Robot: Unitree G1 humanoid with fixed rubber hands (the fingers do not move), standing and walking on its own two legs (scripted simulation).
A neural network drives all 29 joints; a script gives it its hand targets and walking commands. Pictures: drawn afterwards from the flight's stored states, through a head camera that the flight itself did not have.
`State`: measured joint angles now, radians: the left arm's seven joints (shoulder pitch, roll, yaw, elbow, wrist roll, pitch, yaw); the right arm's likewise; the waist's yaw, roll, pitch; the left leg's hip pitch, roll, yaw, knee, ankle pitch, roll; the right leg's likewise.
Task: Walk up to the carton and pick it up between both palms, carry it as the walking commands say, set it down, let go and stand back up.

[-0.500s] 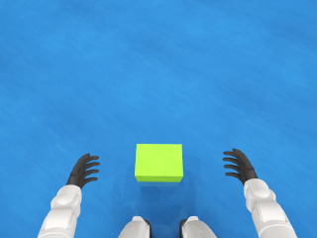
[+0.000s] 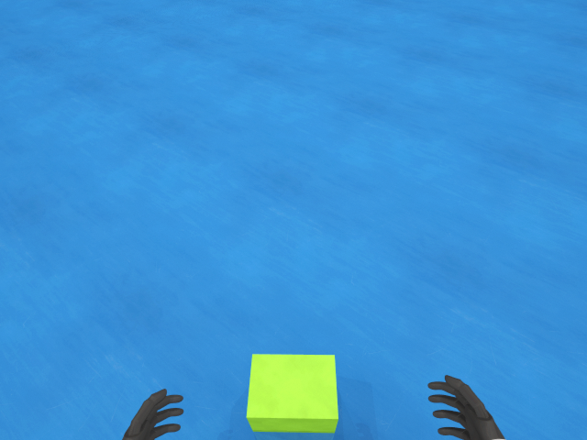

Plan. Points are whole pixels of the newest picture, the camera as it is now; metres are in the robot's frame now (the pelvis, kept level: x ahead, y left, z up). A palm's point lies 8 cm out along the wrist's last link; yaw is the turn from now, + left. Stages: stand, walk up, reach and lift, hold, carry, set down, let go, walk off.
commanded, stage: let go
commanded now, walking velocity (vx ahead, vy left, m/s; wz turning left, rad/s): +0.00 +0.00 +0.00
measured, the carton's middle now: (293, 393) +0.40 +0.03 -0.69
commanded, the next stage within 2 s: stand in 0.20 s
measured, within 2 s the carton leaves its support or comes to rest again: neither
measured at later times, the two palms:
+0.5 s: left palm out of the picture +0.13 +0.30 -0.07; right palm out of the picture +0.14 -0.28 -0.07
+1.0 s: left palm out of the picture +0.07 +0.30 -0.09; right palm out of the picture +0.04 -0.29 -0.10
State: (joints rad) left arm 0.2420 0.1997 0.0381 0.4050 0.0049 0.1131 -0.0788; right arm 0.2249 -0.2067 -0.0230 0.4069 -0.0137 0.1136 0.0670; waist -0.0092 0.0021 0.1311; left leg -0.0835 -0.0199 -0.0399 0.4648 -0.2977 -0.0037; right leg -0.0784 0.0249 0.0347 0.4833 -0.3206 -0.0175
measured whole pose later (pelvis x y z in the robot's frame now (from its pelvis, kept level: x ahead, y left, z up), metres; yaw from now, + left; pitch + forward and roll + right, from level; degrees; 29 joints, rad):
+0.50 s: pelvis +0.02 +0.00 +0.00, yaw +0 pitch -2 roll +0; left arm 0.27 0.33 0.09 0.69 0.04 0.02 0.00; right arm 0.26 -0.31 -0.07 0.71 -0.04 0.00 -0.01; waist 0.01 0.00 -0.12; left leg -0.13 -0.01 -0.04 0.51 -0.34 -0.01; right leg -0.11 0.04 0.02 0.49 -0.34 -0.02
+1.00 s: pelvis -0.03 +0.00 +0.00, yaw -1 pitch -4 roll +0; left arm 0.27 0.34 0.05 0.85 0.03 -0.02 -0.01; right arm 0.29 -0.32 -0.03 0.88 -0.03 -0.04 -0.01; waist 0.00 0.00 -0.07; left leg -0.15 0.00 -0.03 0.49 -0.27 0.00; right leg -0.14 0.04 0.04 0.47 -0.26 -0.02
